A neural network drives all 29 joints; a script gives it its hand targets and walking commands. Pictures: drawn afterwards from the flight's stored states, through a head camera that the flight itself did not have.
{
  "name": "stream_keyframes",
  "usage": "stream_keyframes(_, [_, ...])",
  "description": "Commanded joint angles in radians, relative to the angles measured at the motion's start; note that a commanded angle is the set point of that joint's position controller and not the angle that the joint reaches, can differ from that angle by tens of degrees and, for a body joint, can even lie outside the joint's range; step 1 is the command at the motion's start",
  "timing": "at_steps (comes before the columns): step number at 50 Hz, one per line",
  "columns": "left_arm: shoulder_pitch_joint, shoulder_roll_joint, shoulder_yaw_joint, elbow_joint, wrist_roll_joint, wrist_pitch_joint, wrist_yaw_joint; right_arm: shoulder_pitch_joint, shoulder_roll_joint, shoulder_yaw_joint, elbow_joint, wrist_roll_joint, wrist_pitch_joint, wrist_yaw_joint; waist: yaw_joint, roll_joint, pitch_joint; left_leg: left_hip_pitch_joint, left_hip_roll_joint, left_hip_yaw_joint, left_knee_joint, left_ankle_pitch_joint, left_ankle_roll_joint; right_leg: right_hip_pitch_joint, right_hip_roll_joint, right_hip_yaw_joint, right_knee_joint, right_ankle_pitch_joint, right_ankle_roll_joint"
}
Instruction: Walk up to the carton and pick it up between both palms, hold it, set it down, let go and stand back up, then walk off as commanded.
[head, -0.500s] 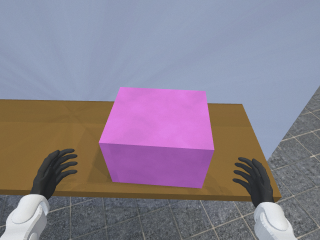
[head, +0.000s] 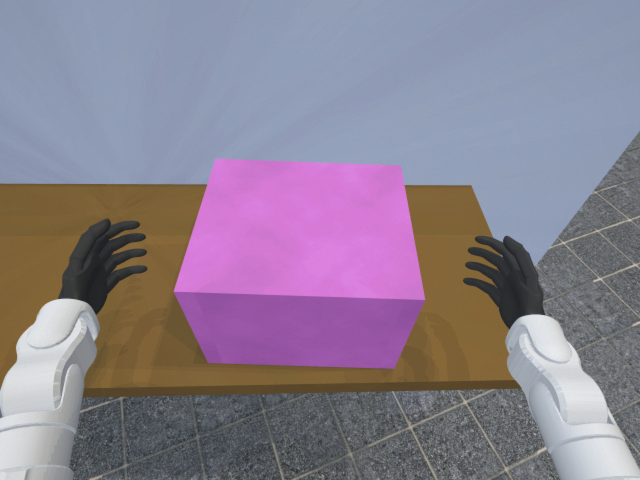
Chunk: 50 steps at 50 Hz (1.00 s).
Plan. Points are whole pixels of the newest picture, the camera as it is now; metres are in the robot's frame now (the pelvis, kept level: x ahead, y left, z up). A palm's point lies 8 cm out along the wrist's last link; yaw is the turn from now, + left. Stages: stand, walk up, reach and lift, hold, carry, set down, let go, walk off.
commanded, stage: reach and lift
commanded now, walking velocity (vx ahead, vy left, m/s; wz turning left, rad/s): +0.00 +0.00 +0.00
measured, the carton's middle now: (304, 263) +0.43 +0.03 -0.01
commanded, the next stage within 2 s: none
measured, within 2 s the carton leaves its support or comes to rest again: neither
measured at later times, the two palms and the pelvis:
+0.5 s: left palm (100, 225) +0.40 +0.27 +0.12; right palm (506, 242) +0.38 -0.23 +0.10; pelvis -0.02 +0.00 -0.01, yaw +1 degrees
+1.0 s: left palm (103, 202) +0.43 +0.28 +0.12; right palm (490, 207) +0.43 -0.22 +0.12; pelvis -0.03 +0.00 -0.01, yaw +2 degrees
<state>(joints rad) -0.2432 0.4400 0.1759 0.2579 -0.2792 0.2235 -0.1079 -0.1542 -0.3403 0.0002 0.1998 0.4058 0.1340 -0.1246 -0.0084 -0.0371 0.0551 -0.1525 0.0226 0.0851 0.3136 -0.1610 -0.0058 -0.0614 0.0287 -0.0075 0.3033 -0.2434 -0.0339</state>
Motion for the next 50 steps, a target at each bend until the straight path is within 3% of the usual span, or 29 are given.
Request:
stream_keyframes(1, [-0.333, 0.216, 0.076, -0.113, -0.016, -0.023, -0.001, -0.289, -0.178, -0.071, -0.12, 0.006, -0.035, 0.003, -0.002, 0.065, -0.399, 0.278, -0.024, -0.057, 0.068, 0.489, -0.02, -0.065, -0.007, 0.054, -0.006, 0.56, 0.053])
stream_keyframes(2, [-0.352, 0.214, 0.068, -0.065, -0.015, -0.021, -0.004, -0.321, -0.184, -0.072, -0.111, -0.001, -0.033, 0.003, -0.002, 0.04, -0.402, 0.259, -0.024, -0.057, 0.054, 0.452, -0.01, -0.049, -0.012, 0.052, -0.009, 0.568, 0.059])
stream_keyframes(3, [-0.416, 0.237, 0.074, -0.087, -0.01, -0.023, 0.005, -0.37, -0.208, -0.088, -0.106, 0.004, -0.036, 0.004, -0.004, 0.056, -0.431, 0.276, -0.019, -0.059, 0.059, 0.451, -0.011, -0.076, -0.001, 0.047, -0.006, 0.512, 0.055])
stream_keyframes(6, [-0.525, 0.225, 0.034, 0.052, -0.025, -0.012, 0.005, -0.485, -0.207, -0.062, -0.002, 0.014, -0.019, 0.021, 0.0, 0.057, -0.416, 0.218, -0.018, -0.06, 0.062, 0.389, -0.004, -0.128, -0.004, 0.04, 0.002, 0.45, 0.046])
stream_keyframes(8, [-0.517, 0.248, 0.048, 0.014, -0.022, -0.035, 0.01, -0.469, -0.208, -0.045, -0.039, 0.038, -0.033, 0.02, 0.025, 0.051, -0.507, 0.23, -0.021, -0.05, 0.067, 0.421, -0.002, -0.066, -0.011, 0.051, 0.016, 0.551, 0.058])
stream_keyframes(10, [-0.595, 0.247, 0.015, 0.156, -0.024, -0.025, -0.005, -0.544, -0.203, -0.031, 0.104, 0.038, -0.015, 0.017, 0.0, 0.04, -0.449, 0.199, -0.02, -0.062, 0.065, 0.373, 0.003, -0.119, -0.011, 0.047, 0.009, 0.5, 0.063])
stream_keyframes(11, [-0.654, 0.253, 0.025, 0.137, -0.025, -0.029, 0.0, -0.589, -0.22, -0.055, 0.12, 0.029, -0.019, 0.018, 0.0, 0.074, -0.486, 0.209, -0.014, -0.063, 0.071, 0.382, -0.002, -0.135, -0.005, 0.035, 0.019, 0.469, 0.05])
stream_keyframes(14, [-0.708, 0.265, -0.018, 0.241, -0.044, -0.042, 0.002, -0.66, -0.224, -0.044, 0.16, 0.046, -0.027, 0.019, 0.006, 0.054, -0.513, 0.173, -0.013, -0.061, 0.083, 0.341, 0.005, -0.148, -0.016, 0.034, 0.023, 0.45, 0.05])
stream_keyframes(16, [-0.778, 0.278, -0.041, 0.219, -0.047, -0.046, 0.01, -0.712, -0.253, -0.07, 0.196, 0.041, -0.035, 0.02, -0.022, 0.084, -0.591, 0.225, -0.007, -0.068, 0.102, 0.389, -0.009, -0.174, 0.0, 0.015, 0.034, 0.468, 0.048])
stream_keyframes(17, [-0.8, 0.3, -0.024, 0.259, -0.048, -0.053, 0.01, -0.74, -0.23, -0.04, 0.199, 0.044, -0.035, 0.019, 0.009, 0.059, -0.604, 0.183, -0.015, -0.056, 0.11, 0.384, 0.001, -0.163, -0.009, 0.025, 0.043, 0.498, 0.056])
stream_keyframes(20, [-0.864, 0.303, -0.058, 0.331, -0.059, -0.061, 0.013, -0.828, -0.247, -0.03, 0.255, 0.055, -0.029, 0.024, 0.0, 0.056, -0.655, 0.156, -0.012, -0.064, 0.115, 0.354, -0.002, -0.178, -0.009, 0.016, 0.046, 0.465, 0.051])
stream_keyframes(21, [-0.845, 0.294, -0.067, 0.328, -0.069, -0.075, 0.012, -0.812, -0.243, -0.039, 0.279, 0.055, -0.039, 0.027, -0.005, 0.042, -0.682, 0.143, -0.01, -0.069, 0.119, 0.374, -0.002, -0.177, -0.01, 0.018, 0.057, 0.522, 0.055])
stream_keyframes(23, [-0.986, 0.34, -0.087, 0.394, -0.091, -0.093, 0.011, -0.937, -0.258, -0.042, 0.307, 0.046, -0.036, 0.022, -0.008, 0.03, -0.694, 0.102, -0.012, -0.073, 0.12, 0.287, 0.007, -0.213, -0.022, 0.02, 0.057, 0.422, 0.055])
stream_keyframes(24, [-0.973, 0.316, -0.111, 0.446, -0.097, -0.1, 0.008, -0.908, -0.251, -0.054, 0.354, 0.034, -0.038, 0.022, -0.038, 0.028, -0.684, 0.091, -0.014, -0.073, 0.125, 0.285, 0.006, -0.216, -0.022, 0.019, 0.061, 0.456, 0.055])
stream_keyframes(26, [-0.992, 0.297, -0.149, 0.452, -0.1, -0.115, 0.009, -0.926, -0.251, -0.024, 0.424, 0.061, -0.043, 0.029, -0.033, 0.071, -0.698, 0.14, -0.003, -0.079, 0.145, 0.344, -0.008, -0.235, -0.022, 0.009, 0.075, 0.485, 0.054])
stream_keyframes(27, [-1.035, 0.3, -0.14, 0.554, -0.093, -0.121, 0.003, -0.978, -0.245, -0.009, 0.49, 0.066, -0.039, 0.031, -0.026, 0.075, -0.649, 0.11, -0.004, -0.083, 0.137, 0.304, -0.004, -0.264, -0.024, 0.013, 0.073, 0.435, 0.05])
stream_keyframes(28, [-1.071, 0.296, -0.164, 0.536, -0.095, -0.122, 0.006, -1.007, -0.264, -0.022, 0.505, 0.065, -0.047, 0.038, -0.044, 0.085, -0.686, 0.135, -0.001, -0.086, 0.136, 0.317, -0.009, -0.274, -0.018, 0.0, 0.066, 0.432, 0.045])
stream_keyframes(29, [-1.056, 0.282, -0.18, 0.566, -0.104, -0.131, 0.003, -0.993, -0.254, -0.004, 0.529, 0.079, -0.053, 0.043, -0.021, 0.096, -0.695, 0.132, 0.001, -0.085, 0.148, 0.337, -0.011, -0.276, -0.021, 0.002, 0.071, 0.436, 0.044])
stream_keyframes(32, [-1.127, 0.325, -0.167, 0.541, -0.1, -0.159, 0.029, -1.074, -0.271, 0.009, 0.492, 0.105, -0.094, 0.045, -0.013, 0.095, -0.839, 0.129, -0.006, -0.084, 0.187, 0.4, -0.017, -0.277, -0.019, 0.005, 0.092, 0.549, 0.047])
stream_keyframes(33, [-1.11, 0.31, -0.187, 0.575, -0.112, -0.158, 0.027, -1.061, -0.277, 0.007, 0.53, 0.093, -0.094, 0.045, -0.03, 0.094, -0.814, 0.132, -0.007, -0.089, 0.195, 0.42, -0.023, -0.276, -0.017, 0.003, 0.1, 0.577, 0.054])
stream_keyframes(37, [-1.208, 0.294, -0.219, 0.738, -0.107, -0.165, 0.022, -1.171, -0.28, 0.047, 0.678, 0.11, -0.083, 0.054, -0.022, 0.084, -0.733, 0.083, -0.003, -0.091, 0.181, 0.345, -0.014, -0.321, -0.021, -0.004, 0.086, 0.457, 0.045])
stream_keyframes(39, [-1.289, 0.303, -0.258, 0.701, -0.146, -0.191, 0.031, -1.235, -0.294, 0.038, 0.632, 0.108, -0.109, 0.055, -0.03, 0.096, -0.852, 0.067, -0.006, -0.09, 0.198, 0.34, -0.016, -0.344, -0.03, 0.0, 0.101, 0.482, 0.052])
stream_keyframes(40, [-1.288, 0.292, -0.26, 0.691, -0.151, -0.204, 0.04, -1.233, -0.278, 0.053, 0.636, 0.121, -0.117, 0.062, -0.022, 0.125, -0.892, 0.073, -0.007, -0.089, 0.213, 0.373, -0.02, -0.335, -0.031, 0.007, 0.112, 0.522, 0.049])
stream_keyframes(41, [-1.271, 0.29, -0.249, 0.692, -0.144, -0.215, 0.046, -1.208, -0.292, 0.047, 0.643, 0.118, -0.131, 0.06, -0.022, 0.104, -0.912, 0.114, -0.001, -0.09, 0.227, 0.445, -0.026, -0.337, -0.017, -0.006, 0.129, 0.583, 0.054])
stream_keyframes(42, [-1.235, 0.279, -0.25, 0.786, -0.134, -0.216, 0.037, -1.186, -0.276, 0.062, 0.714, 0.123, -0.132, 0.062, -0.018, 0.087, -0.834, 0.098, 0.001, -0.101, 0.243, 0.456, -0.03, -0.348, -0.022, -0.009, 0.133, 0.594, 0.058])
stream_keyframes(44, [-1.289, 0.278, -0.255, 0.875, -0.125, -0.218, 0.032, -1.24, -0.284, 0.082, 0.818, 0.12, -0.122, 0.068, -0.026, 0.088, -0.832, 0.078, -0.004, -0.101, 0.228, 0.396, -0.025, -0.36, -0.017, -0.014, 0.124, 0.501, 0.054])
stream_keyframes(46, [-1.275, 0.256, -0.291, 0.836, -0.127, -0.242, 0.037, -1.22, -0.296, 0.082, 0.815, 0.127, -0.15, 0.072, -0.025, 0.122, -0.861, 0.112, 0.0, -0.106, 0.244, 0.428, -0.037, -0.401, -0.018, -0.016, 0.121, 0.511, 0.046])
stream_keyframes(48, [-1.273, 0.245, -0.313, 0.891, -0.134, -0.271, 0.04, -1.221, -0.282, 0.09, 0.836, 0.124, -0.172, 0.079, -0.027, 0.125, -0.845, 0.102, 0.002, -0.105, 0.24, 0.388, -0.039, -0.446, -0.014, -0.02, 0.117, 0.444, 0.044])
stream_keyframes(50, [-1.252, 0.218, -0.311, 0.98, -0.134, -0.304, 0.032, -1.207, -0.26, 0.097, 0.881, 0.117, -0.199, 0.081, -0.023, 0.095, -0.817, 0.085, -0.002, -0.105, 0.245, 0.396, -0.038, -0.459, -0.013, -0.031, 0.113, 0.428, 0.046])
